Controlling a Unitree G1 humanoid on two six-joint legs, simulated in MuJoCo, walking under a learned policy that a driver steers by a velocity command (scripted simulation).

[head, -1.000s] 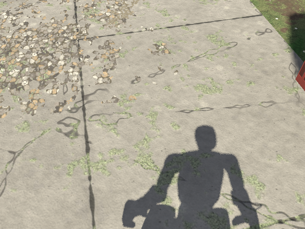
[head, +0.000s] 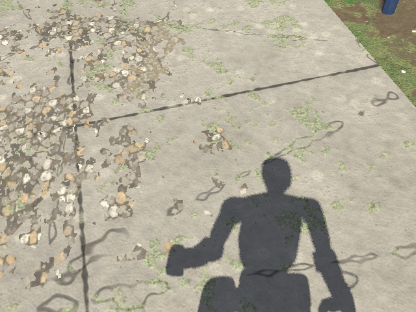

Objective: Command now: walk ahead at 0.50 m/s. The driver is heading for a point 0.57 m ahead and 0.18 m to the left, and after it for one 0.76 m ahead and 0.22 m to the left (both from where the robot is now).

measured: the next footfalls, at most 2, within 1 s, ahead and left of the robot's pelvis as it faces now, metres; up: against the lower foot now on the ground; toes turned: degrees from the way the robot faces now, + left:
left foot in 0.46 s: +0.43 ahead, +0.15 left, +0.00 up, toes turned +3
right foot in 0.92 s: +0.69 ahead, -0.02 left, +0.00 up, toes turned +18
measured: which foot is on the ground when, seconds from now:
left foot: up 0.00-0.44, down 0.46-0.92, up 0.94-1.00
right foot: down 0.00-0.46, up 0.48-0.90, down 0.92-1.00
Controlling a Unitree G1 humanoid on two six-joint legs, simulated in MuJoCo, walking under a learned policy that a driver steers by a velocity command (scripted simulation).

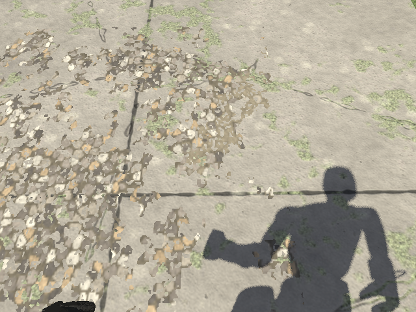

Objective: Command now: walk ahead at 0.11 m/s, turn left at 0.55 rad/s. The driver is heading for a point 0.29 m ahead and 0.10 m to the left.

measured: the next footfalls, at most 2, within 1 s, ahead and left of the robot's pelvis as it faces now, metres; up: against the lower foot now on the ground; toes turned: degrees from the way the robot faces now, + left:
left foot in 0.36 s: +0.05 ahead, +0.14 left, +0.00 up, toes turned +16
right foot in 0.80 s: +0.14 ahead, -0.08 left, +0.00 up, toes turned +23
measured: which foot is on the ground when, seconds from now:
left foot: up 0.00-0.34, down 0.36-0.82, up 0.84-1.00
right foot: down 0.00-0.36, up 0.38-0.78, down 0.80-1.00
